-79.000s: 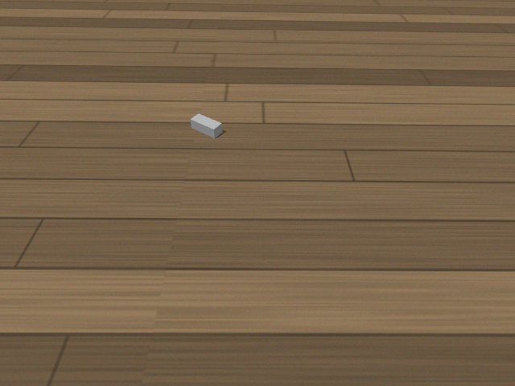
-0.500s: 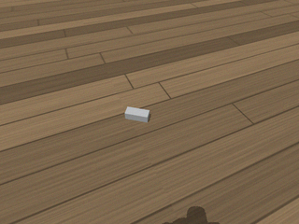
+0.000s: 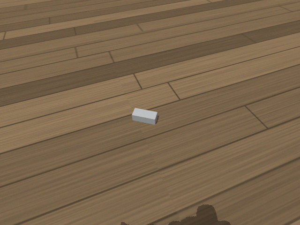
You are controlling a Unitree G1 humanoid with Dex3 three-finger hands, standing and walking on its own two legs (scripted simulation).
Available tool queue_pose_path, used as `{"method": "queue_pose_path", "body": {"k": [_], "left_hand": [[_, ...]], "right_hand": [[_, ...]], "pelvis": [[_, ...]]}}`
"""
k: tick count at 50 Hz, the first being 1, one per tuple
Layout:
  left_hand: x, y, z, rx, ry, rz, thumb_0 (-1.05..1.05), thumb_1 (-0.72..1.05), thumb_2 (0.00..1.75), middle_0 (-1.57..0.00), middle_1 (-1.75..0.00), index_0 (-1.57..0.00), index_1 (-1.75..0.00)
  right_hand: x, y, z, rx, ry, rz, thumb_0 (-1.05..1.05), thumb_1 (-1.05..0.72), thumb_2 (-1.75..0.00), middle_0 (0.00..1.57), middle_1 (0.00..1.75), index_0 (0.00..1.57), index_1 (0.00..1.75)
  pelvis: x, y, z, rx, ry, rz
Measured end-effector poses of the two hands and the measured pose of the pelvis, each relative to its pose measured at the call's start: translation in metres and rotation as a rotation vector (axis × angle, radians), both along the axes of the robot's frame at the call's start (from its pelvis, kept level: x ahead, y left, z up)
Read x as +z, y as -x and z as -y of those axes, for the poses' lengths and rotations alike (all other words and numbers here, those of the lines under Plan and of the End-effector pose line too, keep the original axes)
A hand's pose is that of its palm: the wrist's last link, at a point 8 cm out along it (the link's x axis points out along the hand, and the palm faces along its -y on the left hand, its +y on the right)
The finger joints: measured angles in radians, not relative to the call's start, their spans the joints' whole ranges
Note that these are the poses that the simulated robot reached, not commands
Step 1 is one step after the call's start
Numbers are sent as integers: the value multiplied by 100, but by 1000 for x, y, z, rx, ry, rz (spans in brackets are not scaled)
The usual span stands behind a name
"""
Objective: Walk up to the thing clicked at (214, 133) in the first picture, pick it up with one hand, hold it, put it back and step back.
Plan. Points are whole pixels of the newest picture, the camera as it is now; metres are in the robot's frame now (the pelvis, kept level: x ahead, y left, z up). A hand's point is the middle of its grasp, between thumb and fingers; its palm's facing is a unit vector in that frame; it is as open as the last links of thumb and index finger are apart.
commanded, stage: step back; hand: left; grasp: from above
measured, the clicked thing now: (144, 116) +1.08 +0.08 -0.73
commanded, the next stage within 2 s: stand in 0.26 s
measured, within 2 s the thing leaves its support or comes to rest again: neither
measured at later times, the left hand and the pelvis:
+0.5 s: hand out of the picture +0.12 +0.28 -0.14, palm faces -0.01 -0.94 -0.33, open 7.4 cm; pelvis +0.03 +0.03 +0.02, yaw -1 degrees
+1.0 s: hand out of the picture +0.08 +0.27 -0.13, palm faces -0.04 -0.94 -0.35, open 7.4 cm; pelvis +0.01 +0.01 +0.02, yaw -1 degrees
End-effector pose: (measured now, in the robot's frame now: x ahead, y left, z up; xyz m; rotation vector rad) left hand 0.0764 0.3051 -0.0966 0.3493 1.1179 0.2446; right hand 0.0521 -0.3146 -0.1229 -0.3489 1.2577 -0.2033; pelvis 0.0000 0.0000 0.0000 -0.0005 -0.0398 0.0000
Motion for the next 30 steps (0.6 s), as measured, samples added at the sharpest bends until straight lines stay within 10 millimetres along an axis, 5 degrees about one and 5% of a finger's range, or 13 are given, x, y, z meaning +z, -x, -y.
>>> {"method": "queue_pose_path", "body": {"k": [8, 20, 30], "left_hand": [[-14, -16, -28, 28, 7, -42, 1, 90, 89, -20, -30, -21, -30], [-10, -31, -27, 5, 52, -65, 1, 90, 89, -20, -30, -20, -30], [-4, -29, -15, -17, 69, -65, 1, 90, 89, -20, -30, -21, -30]], "right_hand": [[2, -26, -29, -2, -2, 13, 0, -90, -90, 21, 30, 21, 30], [21, -79, -54, 28, -31, 117, 0, -90, -90, 21, 30, 21, 30], [32, -78, -47, 12, -28, 144, 0, -90, -90, 21, 30, 21, 30]], "pelvis": [[-3, -12, -19, -11, -2, -4], [10, -26, -30, -19, 5, 0], [18, -20, -26, -21, 0, 20]]}}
